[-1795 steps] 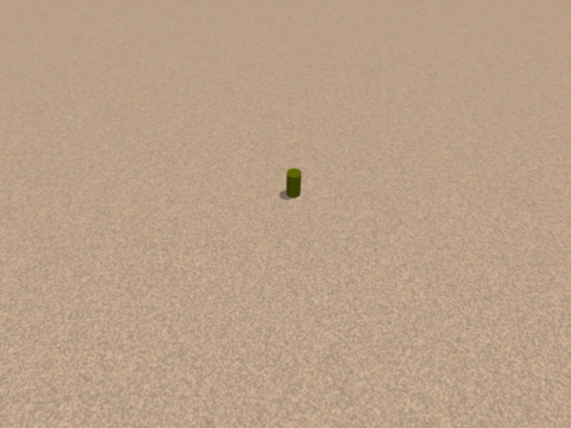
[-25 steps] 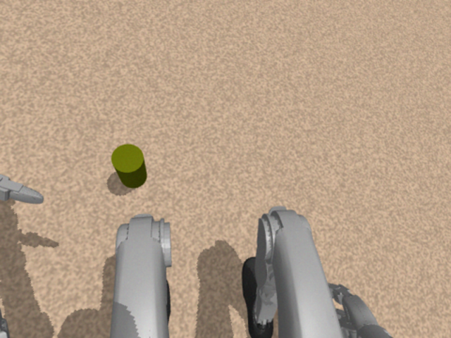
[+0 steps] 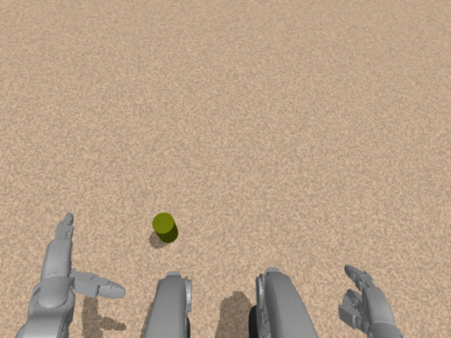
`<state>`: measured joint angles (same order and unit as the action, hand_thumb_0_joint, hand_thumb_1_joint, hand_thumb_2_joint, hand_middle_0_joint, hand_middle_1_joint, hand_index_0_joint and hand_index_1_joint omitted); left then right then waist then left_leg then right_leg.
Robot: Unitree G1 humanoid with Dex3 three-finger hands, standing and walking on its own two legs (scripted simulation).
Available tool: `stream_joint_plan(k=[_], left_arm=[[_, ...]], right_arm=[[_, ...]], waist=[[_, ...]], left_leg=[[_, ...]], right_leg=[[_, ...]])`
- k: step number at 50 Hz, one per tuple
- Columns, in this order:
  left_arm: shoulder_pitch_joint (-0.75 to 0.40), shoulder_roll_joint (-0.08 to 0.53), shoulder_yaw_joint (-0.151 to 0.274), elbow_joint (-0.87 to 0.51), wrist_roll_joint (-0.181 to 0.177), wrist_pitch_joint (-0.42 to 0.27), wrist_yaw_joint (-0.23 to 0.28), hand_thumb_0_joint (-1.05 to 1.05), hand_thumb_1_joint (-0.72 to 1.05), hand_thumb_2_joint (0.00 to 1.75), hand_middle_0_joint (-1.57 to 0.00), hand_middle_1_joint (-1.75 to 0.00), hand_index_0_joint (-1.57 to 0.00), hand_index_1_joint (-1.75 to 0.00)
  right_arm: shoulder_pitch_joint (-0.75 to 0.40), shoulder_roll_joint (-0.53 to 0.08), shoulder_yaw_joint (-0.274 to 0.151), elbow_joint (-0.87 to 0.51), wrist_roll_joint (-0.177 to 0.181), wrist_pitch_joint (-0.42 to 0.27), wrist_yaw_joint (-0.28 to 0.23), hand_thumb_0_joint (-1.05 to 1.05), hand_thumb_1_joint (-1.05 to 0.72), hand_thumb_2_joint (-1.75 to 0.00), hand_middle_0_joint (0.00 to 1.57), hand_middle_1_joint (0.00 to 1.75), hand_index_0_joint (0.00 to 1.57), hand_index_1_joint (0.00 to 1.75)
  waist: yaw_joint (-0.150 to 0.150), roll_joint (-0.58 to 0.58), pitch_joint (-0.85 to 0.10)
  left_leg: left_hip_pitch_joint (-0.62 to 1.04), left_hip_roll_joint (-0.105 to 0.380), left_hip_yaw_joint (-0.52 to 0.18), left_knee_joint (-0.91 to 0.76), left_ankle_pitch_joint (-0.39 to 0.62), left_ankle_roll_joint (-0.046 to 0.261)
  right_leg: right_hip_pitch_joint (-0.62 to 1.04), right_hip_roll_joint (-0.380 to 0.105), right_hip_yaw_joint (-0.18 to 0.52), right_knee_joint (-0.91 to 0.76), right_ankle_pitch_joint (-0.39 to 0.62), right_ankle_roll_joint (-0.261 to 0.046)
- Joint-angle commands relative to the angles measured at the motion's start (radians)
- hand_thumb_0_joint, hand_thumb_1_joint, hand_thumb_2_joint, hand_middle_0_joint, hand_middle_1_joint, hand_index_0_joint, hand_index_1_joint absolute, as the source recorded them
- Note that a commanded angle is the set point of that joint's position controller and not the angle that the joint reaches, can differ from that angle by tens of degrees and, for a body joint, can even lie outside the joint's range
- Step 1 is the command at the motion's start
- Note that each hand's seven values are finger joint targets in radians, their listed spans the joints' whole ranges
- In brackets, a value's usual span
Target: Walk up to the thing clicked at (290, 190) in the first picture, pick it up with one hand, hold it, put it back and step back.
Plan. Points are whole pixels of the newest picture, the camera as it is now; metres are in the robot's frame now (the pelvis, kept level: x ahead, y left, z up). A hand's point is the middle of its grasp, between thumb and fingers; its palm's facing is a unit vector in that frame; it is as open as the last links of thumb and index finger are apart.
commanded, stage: home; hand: left
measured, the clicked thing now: (166, 228) +0.45 +0.19 -0.52
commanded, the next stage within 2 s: none
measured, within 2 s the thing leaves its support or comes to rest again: neither
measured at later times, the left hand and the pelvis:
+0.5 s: hand (83, 291) +0.21 +0.19 +0.07, palm faces +0.14 -0.94 -0.31, open 17.5 cm; pelvis +0.05 +0.00 +0.12, yaw +2 degrees
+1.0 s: hand (82, 298) +0.20 +0.19 +0.07, palm faces +0.15 -0.95 -0.29, open 17.5 cm; pelvis +0.04 +0.00 +0.13, yaw +2 degrees
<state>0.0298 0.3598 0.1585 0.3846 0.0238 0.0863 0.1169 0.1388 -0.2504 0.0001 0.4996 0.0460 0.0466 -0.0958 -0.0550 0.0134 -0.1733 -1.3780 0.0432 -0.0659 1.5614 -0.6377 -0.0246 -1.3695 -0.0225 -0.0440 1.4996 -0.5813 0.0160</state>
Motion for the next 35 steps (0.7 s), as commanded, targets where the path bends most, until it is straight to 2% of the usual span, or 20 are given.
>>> stream_joint_plan(k=[1, 3, 4, 6, 8, 9, 11, 13, 14, 16, 20, 23, 28, 29, 30, 31, 32, 33, 35], left_arm=[[0.061, 0.143, 0.042, -0.210, -0.005, 0.012, 0.034, 0.00, -0.53, 0.07, -0.06, -0.06, -0.06, -0.06], [0.091, 0.122, 0.028, -0.231, -0.013, 0.038, 0.046, 0.00, -0.54, 0.07, -0.06, -0.06, -0.06, -0.06], [0.093, 0.096, 0.005, -0.258, -0.013, 0.047, 0.050, 0.00, -0.52, 0.07, -0.06, -0.06, -0.06, -0.06], [0.108, 0.083, -0.006, -0.286, -0.015, 0.066, 0.057, 0.00, -0.55, 0.06, -0.06, -0.06, -0.05, -0.06], [0.174, 0.066, -0.022, -0.329, -0.019, 0.087, 0.064, 0.00, -0.58, 0.04, -0.05, -0.05, -0.05, -0.05], [0.204, 0.060, -0.025, -0.358, -0.022, 0.097, 0.070, 0.00, -0.55, 0.06, -0.05, -0.06, -0.05, -0.06], [0.234, 0.020, -0.068, -0.406, -0.026, 0.117, 0.073, 0.00, -0.55, 0.06, -0.05, -0.06, -0.05, -0.06], [0.268, 0.006, -0.081, -0.449, -0.030, 0.135, 0.078, 0.00, -0.52, 0.07, -0.06, -0.06, -0.06, -0.06], [0.310, -0.002, -0.081, -0.482, -0.031, 0.141, 0.079, 0.00, -0.55, 0.06, -0.05, -0.06, -0.05, -0.06], [0.358, -0.024, -0.107, -0.523, -0.034, 0.154, 0.079, 0.00, -0.57, 0.04, -0.05, -0.05, -0.05, -0.05], [0.399, -0.043, -0.126, -0.569, -0.032, 0.167, 0.071, 0.00, -0.59, 0.04, -0.05, -0.05, -0.05, -0.05], [0.438, -0.050, -0.126, -0.594, -0.033, 0.165, 0.061, 0.00, -0.59, 0.03, -0.05, -0.05, -0.04, -0.05], [0.423, -0.050, -0.114, -0.581, -0.026, 0.153, 0.048, 0.00, -0.55, 0.06, -0.05, -0.05, -0.05, -0.05], [0.413, -0.062, -0.124, -0.587, -0.023, 0.149, 0.046, 0.00, -0.54, 0.06, -0.05, -0.05, -0.05, -0.05], [0.413, -0.056, -0.115, -0.584, -0.022, 0.147, 0.045, 0.00, -0.57, 0.04, -0.05, -0.05, -0.05, -0.05], [0.394, -0.056, -0.119, -0.601, -0.023, 0.145, 0.044, 0.00, -0.56, 0.05, -0.05, -0.05, -0.05, -0.05], [0.392, -0.053, -0.117, -0.609, -0.020, 0.142, 0.045, 0.00, -0.54, 0.06, -0.05, -0.05, -0.05, -0.06], [0.379, -0.054, -0.118, -0.612, -0.021, 0.141, 0.045, 0.00, -0.56, 0.05, -0.05, -0.05, -0.05, -0.05], [0.377, -0.054, -0.116, -0.631, -0.020, 0.141, 0.049, 0.00, -0.57, 0.04, -0.05, -0.05, -0.05, -0.05]], right_arm=[[0.095, -0.120, -0.052, -0.107, 0.003, -0.055, -0.027, 0.00, -0.90, -0.90, 0.20, 0.30, 0.20, 0.30], [0.088, -0.108, -0.045, -0.113, 0.006, -0.067, -0.036, 0.00, -0.90, -0.90, 0.20, 0.30, 0.20, 0.30], [0.093, -0.103, -0.043, -0.114, 0.005, -0.074, -0.042, 0.00, -0.90, -0.90, 0.20, 0.30, 0.20, 0.30], [0.096, -0.101, -0.042, -0.112, 0.004, -0.085, -0.054, 0.00, -0.90, -0.90, 0.20, 0.30, 0.20, 0.30], [0.104, -0.098, -0.041, -0.122, 0.004, -0.093, -0.065, 0.00, -0.90, -0.90, 0.20, 0.30, 0.20, 0.30], [0.103, -0.094, -0.039, -0.135, 0.003, -0.095, -0.071, 0.00, -0.90, -0.90, 0.20, 0.30, 0.20, 0.30], [0.108, -0.087, -0.033, -0.139, -0.001, -0.106, -0.080, 0.00, -0.90, -0.90, 0.20, 0.30, 0.20, 0.30], [0.103, -0.081, -0.029, -0.150, -0.001, -0.118, -0.089, 0.00, -0.90, -0.90, 0.20, 0.30, 0.20, 0.30], [0.106, -0.076, -0.030, -0.153, -0.003, -0.123, -0.094, 0.00, -0.90, -0.90, 0.20, 0.30, 0.20, 0.30], [0.094, -0.074, -0.026, -0.165, -0.006, -0.135, -0.100, 0.00, -0.90, -0.90, 0.20, 0.30, 0.20, 0.30], [0.084, -0.068, -0.022, -0.181, -0.014, -0.158, -0.108, 0.00, -0.90, -0.90, 0.20, 0.30, 0.20, 0.30], [0.080, -0.072, -0.024, -0.190, -0.018, -0.171, -0.107, 0.00, -0.90, -0.90, 0.20, 0.30, 0.20, 0.30], [0.078, -0.074, -0.025, -0.185, -0.029, -0.193, -0.101, 0.00, -0.90, -0.90, 0.20, 0.30, 0.20, 0.30], [0.089, -0.073, -0.027, -0.183, -0.033, -0.198, -0.100, 0.00, -0.90, -0.90, 0.20, 0.30, 0.20, 0.30], [0.088, -0.073, -0.028, -0.178, -0.033, -0.201, -0.099, 0.00, -0.90, -0.90, 0.20, 0.30, 0.20, 0.30], [0.082, -0.074, -0.024, -0.179, -0.034, -0.205, -0.096, 0.00, -0.90, -0.90, 0.20, 0.30, 0.20, 0.30], [0.086, -0.072, -0.025, -0.177, -0.037, -0.205, -0.098, 0.00, -0.90, -0.90, 0.20, 0.30, 0.20, 0.30], [0.079, -0.077, -0.027, -0.177, -0.035, -0.209, -0.097, 0.00, -0.90, -0.90, 0.20, 0.30, 0.20, 0.30], [0.095, -0.069, -0.025, -0.161, -0.039, -0.215, -0.101, 0.00, -0.90, -0.90, 0.20, 0.30, 0.20, 0.30]], waist=[[0.004, 0.038, -0.381], [0.008, 0.016, -0.347], [-0.002, 0.029, -0.332], [0.000, 0.046, -0.298], [0.013, 0.059, -0.266], [0.014, 0.069, -0.246], [0.007, 0.064, -0.212], [0.010, 0.066, -0.171], [0.016, 0.075, -0.168], [0.019, 0.042, -0.131], [0.011, 0.004, -0.032], [0.023, -0.017, 0.002], [0.016, -0.031, 0.007], [0.009, -0.017, -0.020], [0.012, 0.005, -0.029], [0.018, 0.024, -0.021], [0.016, 0.049, -0.055], [0.017, 0.043, -0.039], [0.019, 0.075, -0.091]], left_leg=[[0.398, -0.025, 0.040, -0.329, 0.304, 0.042], [0.428, -0.027, 0.048, -0.370, 0.304, 0.043], [0.457, -0.028, 0.053, -0.390, 0.309, 0.043], [0.519, -0.029, 0.056, -0.435, 0.335, 0.039], [0.589, -0.030, 0.056, -0.494, 0.354, 0.032], [0.614, -0.033, 0.060, -0.524, 0.346, 0.031], [0.656, -0.034, 0.064, -0.568, 0.345, 0.031], [0.682, -0.037, 0.066, -0.612, 0.313, 0.030], [0.709, -0.034, 0.063, -0.628, 0.330, 0.028], [0.721, -0.032, 0.055, -0.662, 0.325, 0.028], [0.727, -0.033, 0.055, -0.707, 0.282, 0.032], [0.744, -0.032, 0.055, -0.730, 0.295, 0.031], [0.759, -0.035, 0.066, -0.729, 0.308, 0.032], [0.777, -0.036, 0.066, -0.726, 0.341, 0.030], [0.784, -0.035, 0.064, -0.729, 0.354, 0.027], [0.792, -0.035, 0.061, -0.742, 0.343, 0.024], [0.810, -0.035, 0.060, -0.735, 0.368, 0.022], [0.813, -0.034, 0.056, -0.750, 0.348, 0.020], [0.845, -0.032, 0.057, -0.738, 0.409, 0.016]], right_leg=[[0.473, 0.016, 0.019, -0.336, 0.280, -0.026], [0.543, 0.012, 0.030, -0.397, 0.290, -0.019], [0.566, 0.012, 0.031, -0.420, 0.301, -0.019], [0.593, 0.013, 0.026, -0.459, 0.321, -0.020], [0.631, 0.017, 0.018, -0.503, 0.326, -0.022], [0.654, 0.017, 0.016, -0.534, 0.319, -0.020], [0.692, 0.019, 0.010, -0.576, 0.320, -0.018], [0.716, 0.022, 0.003, -0.615, 0.293, -0.017], [0.729, 0.025, -0.001, -0.622, 0.301, -0.020], [0.749, 0.032, -0.018, -0.644, 0.293, -0.018], [0.757, 0.035, -0.024, -0.693, 0.248, -0.014], [0.770, 0.038, -0.033, -0.710, 0.254, -0.012], [0.796, 0.031, -0.018, -0.727, 0.270, -0.007], [0.809, 0.032, -0.016, -0.716, 0.303, -0.009], [0.812, 0.033, -0.018, -0.709, 0.314, -0.012], [0.814, 0.033, -0.021, -0.706, 0.300, -0.015], [0.823, 0.033, -0.018, -0.703, 0.322, -0.017], [0.821, 0.036, -0.025, -0.704, 0.301, -0.017], [0.844, 0.036, -0.021, -0.696, 0.353, -0.019]])
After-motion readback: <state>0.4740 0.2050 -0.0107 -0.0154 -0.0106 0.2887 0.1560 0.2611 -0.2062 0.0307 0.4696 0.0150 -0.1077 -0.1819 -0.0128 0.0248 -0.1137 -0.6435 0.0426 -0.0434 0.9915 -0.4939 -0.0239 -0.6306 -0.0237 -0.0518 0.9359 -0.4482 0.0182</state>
